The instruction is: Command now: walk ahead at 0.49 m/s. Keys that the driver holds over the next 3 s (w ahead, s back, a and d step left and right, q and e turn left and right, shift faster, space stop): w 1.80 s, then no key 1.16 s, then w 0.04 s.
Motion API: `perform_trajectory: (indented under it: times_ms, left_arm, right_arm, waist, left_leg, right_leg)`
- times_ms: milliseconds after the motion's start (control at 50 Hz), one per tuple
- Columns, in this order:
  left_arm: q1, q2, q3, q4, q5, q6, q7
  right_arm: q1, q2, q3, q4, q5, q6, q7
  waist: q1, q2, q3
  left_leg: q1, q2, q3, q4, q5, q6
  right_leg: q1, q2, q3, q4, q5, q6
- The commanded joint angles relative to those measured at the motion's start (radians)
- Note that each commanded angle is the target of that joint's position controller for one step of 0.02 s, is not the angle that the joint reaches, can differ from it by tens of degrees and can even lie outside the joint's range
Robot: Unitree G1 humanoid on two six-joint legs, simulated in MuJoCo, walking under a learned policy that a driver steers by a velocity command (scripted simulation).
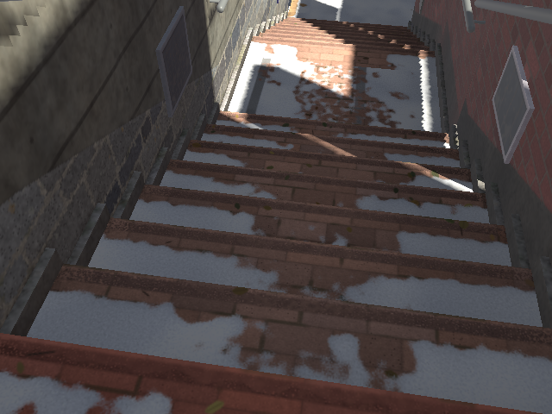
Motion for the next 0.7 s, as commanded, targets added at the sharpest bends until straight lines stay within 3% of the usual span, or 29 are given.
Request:
perform_trajectory:
  times_ms: [20,100,160,220,260,280,300,320,340,360,380,400,420,440,460,500,540,580,620,640,660,700]
  left_arm:
    - [0.039,-0.003,-0.012,-0.026,-0.005,0.018,-0.009]
    - [-0.099,0.031,0.000,-0.066,-0.017,0.038,-0.005]
    - [-0.195,0.038,0.011,-0.091,-0.023,0.035,0.004]
    - [-0.253,0.038,0.021,-0.102,-0.029,0.031,0.004]
    - [-0.233,0.059,0.037,-0.094,-0.045,0.019,0.006]
    - [-0.176,0.089,0.053,-0.079,-0.059,0.006,0.012]
    - [-0.018,0.152,0.075,-0.035,-0.072,-0.008,0.019]
    - [0.244,0.173,0.072,0.028,-0.067,-0.009,0.019]
    - [0.439,0.158,0.076,0.107,-0.033,-0.008,0.030]
    - [0.363,0.168,0.089,0.112,-0.020,-0.030,0.040]
    - [0.230,0.132,0.081,0.089,-0.031,-0.036,0.047]
    - [0.170,0.057,0.055,0.076,-0.041,-0.034,0.051]
    - [0.148,-0.001,0.041,0.074,-0.046,-0.034,0.055]
    - [0.156,-0.017,0.035,0.076,-0.042,-0.035,0.055]
    - [0.172,-0.018,0.034,0.080,-0.039,-0.039,0.051]
    - [0.220,0.001,0.034,0.096,-0.025,-0.050,0.035]
    - [0.280,-0.001,0.026,0.127,-0.014,-0.061,0.018]
    - [0.285,0.013,0.019,0.132,-0.016,-0.062,-0.003]
    - [0.283,0.028,0.013,0.139,-0.010,-0.057,-0.022]
    - [0.304,0.037,0.011,0.157,0.008,-0.057,-0.028]
    - [0.318,0.039,0.010,0.158,0.014,-0.058,-0.026]
    - [0.373,0.026,0.001,0.183,0.009,-0.062,-0.010]
  right_arm:
    - [-0.073,-0.066,0.002,-0.082,-0.009,-0.038,0.022]
    - [0.113,-0.108,-0.004,-0.018,0.003,-0.032,0.048]
    - [0.172,-0.102,-0.005,0.015,-0.003,-0.017,0.042]
    - [0.173,-0.118,-0.017,0.028,-0.001,0.004,0.029]
    - [0.143,-0.144,-0.030,0.026,0.001,0.014,0.019]
    - [0.131,-0.153,-0.035,0.022,-0.001,0.014,0.018]
    - [0.109,-0.134,-0.033,0.006,-0.007,0.007,0.019]
    - [0.238,-0.009,0.008,-0.018,-0.026,-0.004,0.032]
    - [0.123,-0.049,-0.006,-0.023,-0.002,-0.002,0.052]
    - [-0.021,-0.086,-0.029,-0.068,0.014,-0.004,0.048]
    - [-0.069,-0.111,-0.042,-0.071,0.011,-0.008,0.027]
    - [-0.041,-0.083,-0.040,-0.070,-0.008,-0.004,0.012]
    - [-0.053,-0.045,-0.033,-0.073,-0.017,0.001,0.008]
    - [-0.054,-0.002,-0.026,-0.076,-0.021,0.008,0.010]
    - [-0.058,0.009,-0.028,-0.077,-0.014,0.013,0.017]
    - [-0.110,-0.011,-0.032,-0.091,-0.004,0.016,0.036]
    - [-0.199,-0.010,-0.028,-0.126,-0.010,0.027,0.039]
    - [-0.279,-0.016,-0.027,-0.165,-0.016,0.036,0.041]
    - [-0.306,-0.029,-0.029,-0.185,-0.014,0.052,0.049]
    - [-0.253,-0.040,-0.029,-0.173,-0.017,0.058,0.056]
    - [-0.221,-0.064,-0.038,-0.168,-0.026,0.056,0.058]
    - [-0.285,-0.093,-0.053,-0.201,-0.019,0.050,0.044]
  waist:
    - [0.055,0.078,0.050]
    - [0.003,0.096,0.051]
    - [-0.016,0.099,0.056]
    - [-0.019,0.108,0.060]
    - [0.024,0.111,0.032]
    - [0.058,0.111,-0.016]
    - [0.114,0.054,-0.142]
    - [0.154,-0.184,-0.417]
    - [0.240,-0.123,-0.344]
    - [0.226,-0.040,-0.106]
    - [0.171,-0.023,0.012]
    - [0.115,-0.028,-0.014]
    - [0.095,-0.014,0.009]
    - [0.071,-0.009,0.010]
    - [0.063,-0.004,0.016]
    - [0.070,-0.008,0.036]
    - [0.072,-0.012,0.038]
    - [0.067,-0.012,0.021]
    - [0.052,-0.038,0.024]
    - [0.031,-0.047,0.031]
    - [0.022,-0.020,0.028]
    - [0.041,-0.013,0.043]
  left_leg:
    - [-0.254,0.249,-0.155,-0.216,0.119,0.185]
    - [0.021,0.308,-0.180,-0.156,0.289,0.199]
    - [0.228,0.353,-0.198,-0.131,0.334,0.179]
    - [0.306,0.370,-0.184,-0.107,0.345,0.142]
    - [0.263,0.347,-0.148,-0.036,0.498,0.109]
    - [0.186,0.303,-0.112,0.044,0.614,0.071]
    - [0.064,0.223,-0.055,0.234,0.557,0.008]
    - [-0.306,0.072,-0.039,0.556,0.104,-0.077]
    - [-0.498,0.033,-0.117,0.818,-0.406,-0.063]
    - [-0.615,0.100,-0.201,0.936,-0.362,-0.013]
    - [-0.599,0.164,-0.184,0.937,-0.279,0.001]
    - [-0.516,0.199,-0.184,0.886,-0.217,0.016]
    - [-0.489,0.214,-0.175,0.867,-0.164,0.015]
    - [-0.457,0.220,-0.161,0.840,-0.133,0.012]
    - [-0.455,0.217,-0.146,0.808,-0.114,0.004]
    - [-0.495,0.216,-0.112,0.712,-0.015,-0.018]
    - [-0.520,0.222,-0.091,0.578,0.123,-0.042]
    - [-0.431,0.200,-0.070,0.441,0.257,-0.051]
    - [-0.318,0.169,-0.049,0.442,0.318,-0.050]
    - [-0.324,0.184,-0.097,0.534,0.366,-0.050]
    - [-0.334,0.176,-0.083,0.590,0.336,-0.050]
    - [-0.432,0.185,-0.091,0.591,0.204,-0.046]
  right_leg:
    - [0.153,-0.010,-0.061,-0.200,0.224,0.024]
    - [0.051,0.019,-0.049,-0.385,0.303,0.051]
    - [-0.030,0.026,-0.034,-0.482,0.253,0.036]
    - [0.023,0.048,-0.053,-0.558,0.189,0.015]
    - [0.201,0.092,-0.104,-0.602,0.216,-0.011]
    - [0.376,0.114,-0.117,-0.582,0.260,-0.044]
    - [0.641,0.077,-0.067,-0.513,0.380,-0.114]
    - [1.170,-0.164,0.322,-0.596,0.305,-0.326]
    - [1.182,-0.269,0.585,-0.759,0.196,-0.323]
    - [0.978,-0.238,0.484,-0.802,-0.005,-0.217]
    - [0.771,-0.201,0.357,-0.834,-0.020,-0.178]
    - [0.681,-0.168,0.286,-0.866,0.052,-0.172]
    - [0.619,-0.151,0.227,-0.893,0.129,-0.173]
    - [0.576,-0.130,0.179,-0.908,0.189,-0.166]
    - [0.559,-0.111,0.138,-0.922,0.213,-0.162]
    - [0.540,-0.095,0.082,-0.931,0.312,-0.167]
    - [0.522,-0.094,0.046,-0.910,0.491,-0.177]
    - [0.439,-0.066,0.002,-0.890,0.583,-0.171]
    - [0.324,-0.043,-0.033,-0.874,0.546,-0.161]
    - [0.333,-0.083,-0.008,-0.842,0.550,-0.169]
    - [0.351,-0.082,-0.016,-0.806,0.532,-0.164]
    - [0.483,-0.114,0.021,-0.756,0.540,-0.155]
